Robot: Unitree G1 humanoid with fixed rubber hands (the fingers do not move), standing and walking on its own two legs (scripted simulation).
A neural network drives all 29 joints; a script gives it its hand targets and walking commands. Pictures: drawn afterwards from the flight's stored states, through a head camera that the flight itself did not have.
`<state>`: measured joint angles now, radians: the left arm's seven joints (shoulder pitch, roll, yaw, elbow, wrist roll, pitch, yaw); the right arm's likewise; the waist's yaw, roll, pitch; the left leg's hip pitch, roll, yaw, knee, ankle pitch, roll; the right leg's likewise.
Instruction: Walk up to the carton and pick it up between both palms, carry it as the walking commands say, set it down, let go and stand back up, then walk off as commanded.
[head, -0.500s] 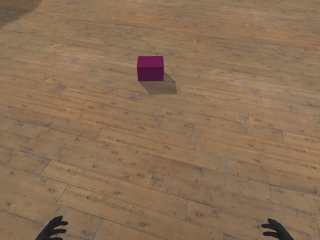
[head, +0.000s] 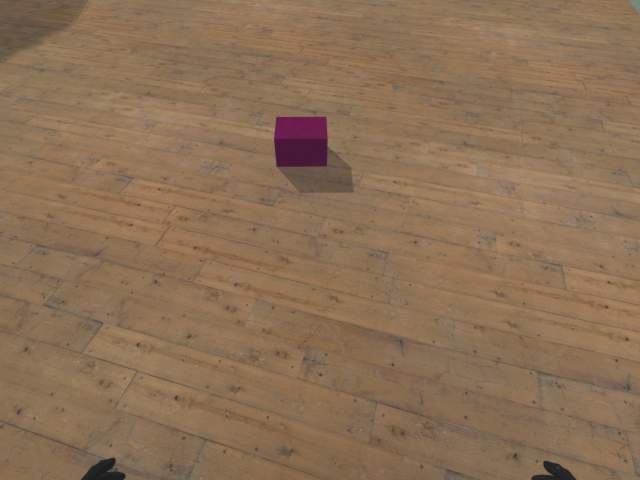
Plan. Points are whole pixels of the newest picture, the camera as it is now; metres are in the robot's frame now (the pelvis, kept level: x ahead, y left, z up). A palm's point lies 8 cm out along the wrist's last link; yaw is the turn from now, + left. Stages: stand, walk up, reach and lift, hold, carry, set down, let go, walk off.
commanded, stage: walk up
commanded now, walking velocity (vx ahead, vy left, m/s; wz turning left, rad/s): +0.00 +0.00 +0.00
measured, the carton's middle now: (301, 141) +1.78 +0.12 -0.70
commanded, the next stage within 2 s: none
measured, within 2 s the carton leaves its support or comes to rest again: neither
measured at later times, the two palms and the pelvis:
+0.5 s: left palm out of the picture +0.12 +0.41 -0.09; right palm (572, 443) +0.19 -0.30 -0.06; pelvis +0.07 +0.04 -0.01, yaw +3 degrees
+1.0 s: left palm (125, 271) +0.45 +0.35 -0.06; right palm (515, 342) +0.35 -0.30 -0.11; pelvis +0.30 +0.03 -0.02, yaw +2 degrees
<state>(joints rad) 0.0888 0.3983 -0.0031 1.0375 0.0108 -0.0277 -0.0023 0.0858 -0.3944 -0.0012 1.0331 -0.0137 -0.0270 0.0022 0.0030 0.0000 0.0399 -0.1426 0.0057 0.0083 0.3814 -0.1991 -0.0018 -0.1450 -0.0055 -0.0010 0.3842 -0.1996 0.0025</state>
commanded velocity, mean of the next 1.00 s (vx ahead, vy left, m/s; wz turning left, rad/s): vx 0.00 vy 0.00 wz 0.00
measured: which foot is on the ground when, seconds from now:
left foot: down 0.00-0.26, up 0.28-0.42, down 0.44-0.86, up 0.88-1.00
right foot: down 0.00-0.44, up 0.46-0.84, down 0.86-1.00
